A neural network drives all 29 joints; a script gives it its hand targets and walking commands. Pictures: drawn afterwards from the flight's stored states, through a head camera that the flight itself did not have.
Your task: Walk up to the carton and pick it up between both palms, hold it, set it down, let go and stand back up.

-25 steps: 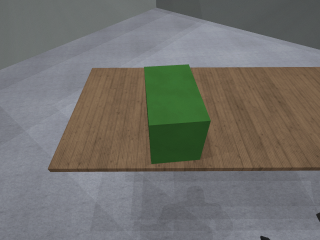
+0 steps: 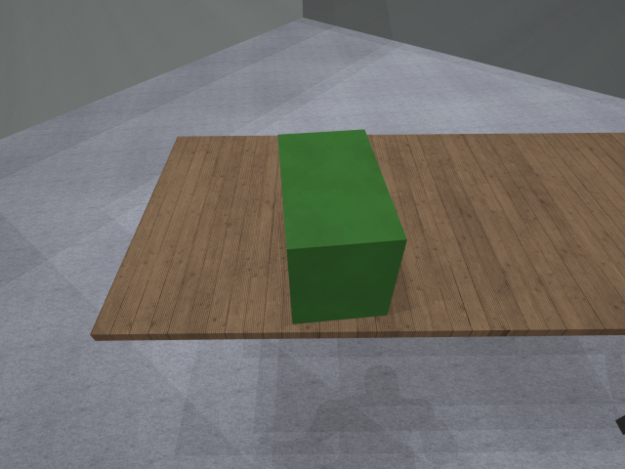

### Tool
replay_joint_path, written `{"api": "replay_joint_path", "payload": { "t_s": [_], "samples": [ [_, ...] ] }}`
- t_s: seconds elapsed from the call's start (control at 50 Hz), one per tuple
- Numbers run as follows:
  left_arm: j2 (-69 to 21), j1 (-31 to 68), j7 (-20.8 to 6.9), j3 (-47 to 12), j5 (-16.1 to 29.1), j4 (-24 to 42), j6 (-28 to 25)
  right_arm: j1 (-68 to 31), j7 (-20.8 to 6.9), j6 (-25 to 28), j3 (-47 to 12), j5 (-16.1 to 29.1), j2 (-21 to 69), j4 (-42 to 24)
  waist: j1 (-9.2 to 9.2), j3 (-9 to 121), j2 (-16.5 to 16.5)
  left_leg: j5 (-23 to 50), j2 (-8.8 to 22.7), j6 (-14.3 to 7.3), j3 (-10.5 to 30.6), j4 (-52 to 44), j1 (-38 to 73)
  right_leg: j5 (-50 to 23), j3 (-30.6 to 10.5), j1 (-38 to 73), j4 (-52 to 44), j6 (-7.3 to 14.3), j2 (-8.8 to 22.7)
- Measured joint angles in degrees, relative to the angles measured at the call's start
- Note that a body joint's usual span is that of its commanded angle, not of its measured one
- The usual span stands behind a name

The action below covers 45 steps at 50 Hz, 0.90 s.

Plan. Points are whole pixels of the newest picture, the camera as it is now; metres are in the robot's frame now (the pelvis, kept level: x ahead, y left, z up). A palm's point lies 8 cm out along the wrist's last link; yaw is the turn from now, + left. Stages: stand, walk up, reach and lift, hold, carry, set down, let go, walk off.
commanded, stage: stand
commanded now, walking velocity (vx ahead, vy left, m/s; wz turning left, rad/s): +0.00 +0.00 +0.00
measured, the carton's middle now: (330, 221) +0.51 -0.01 +0.01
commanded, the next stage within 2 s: none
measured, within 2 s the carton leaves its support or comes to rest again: neither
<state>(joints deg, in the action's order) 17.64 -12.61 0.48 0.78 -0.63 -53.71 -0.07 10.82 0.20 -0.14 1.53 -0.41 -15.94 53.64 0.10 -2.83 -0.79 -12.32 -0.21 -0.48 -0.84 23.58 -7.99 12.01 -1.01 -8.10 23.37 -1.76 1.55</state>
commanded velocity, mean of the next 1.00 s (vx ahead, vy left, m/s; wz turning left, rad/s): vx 0.00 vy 0.00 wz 0.00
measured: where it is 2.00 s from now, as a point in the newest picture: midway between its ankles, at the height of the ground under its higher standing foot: outside the picture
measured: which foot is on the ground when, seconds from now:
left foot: down 0.00-1.00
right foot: down 0.00-1.00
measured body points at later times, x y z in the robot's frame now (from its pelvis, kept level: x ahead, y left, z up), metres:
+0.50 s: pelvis +0.00 +0.00 +0.00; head +0.00 +0.00 +0.45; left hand +0.08 +0.28 -0.13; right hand +0.09 -0.29 -0.12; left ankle +0.01 +0.11 -0.74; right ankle +0.01 -0.14 -0.74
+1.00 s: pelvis +0.00 +0.00 +0.00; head +0.00 +0.00 +0.45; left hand +0.07 +0.29 -0.13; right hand +0.08 -0.28 -0.13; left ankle +0.01 +0.11 -0.74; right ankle +0.01 -0.14 -0.74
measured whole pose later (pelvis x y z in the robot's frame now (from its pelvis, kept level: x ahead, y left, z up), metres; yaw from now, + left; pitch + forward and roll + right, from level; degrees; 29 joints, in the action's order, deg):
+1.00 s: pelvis +0.00 +0.00 +0.00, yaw +0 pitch -3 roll +0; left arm 18.4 -12.4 0.7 0.4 -0.5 -56.8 0.1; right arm 10.6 0.7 0.0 0.9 -0.2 -17.1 57.6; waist 0.4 -3.0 -0.5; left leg -11.2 0.0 -0.3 -0.9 20.7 -6.1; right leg 10.9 -1.2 -6.4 20.6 -1.7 1.5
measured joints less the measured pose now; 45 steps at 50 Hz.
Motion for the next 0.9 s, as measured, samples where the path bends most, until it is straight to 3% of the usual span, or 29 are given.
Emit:
{"api": "replay_joint_path", "payload": {
  "t_s": [0.9],
  "samples": [
    [0.84, 0.21, 0.18, -0.29, 0.12, -2.78, 0.03, -0.36, 0.41, 0.00, -0.41, 0.13, -1.38, 3.70, 0.29, -0.20, 0.34, 1.02, 0.26, 0.27, 0.03, -2.72, 1.94, -1.09, -0.08, 1.84, -2.69, 0.13, -0.14]
  ]
}}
